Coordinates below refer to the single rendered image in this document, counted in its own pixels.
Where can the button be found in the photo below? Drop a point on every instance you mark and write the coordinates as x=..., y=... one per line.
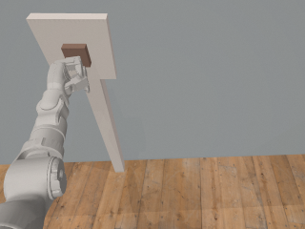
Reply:
x=72, y=50

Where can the robot left hand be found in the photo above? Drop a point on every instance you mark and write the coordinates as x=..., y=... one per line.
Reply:
x=59, y=78

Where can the robot left upper arm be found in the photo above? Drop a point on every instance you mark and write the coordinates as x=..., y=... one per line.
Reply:
x=32, y=185

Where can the panel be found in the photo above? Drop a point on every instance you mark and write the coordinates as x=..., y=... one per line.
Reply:
x=52, y=30

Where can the left robot forearm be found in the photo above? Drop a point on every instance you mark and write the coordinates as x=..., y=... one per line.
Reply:
x=49, y=131

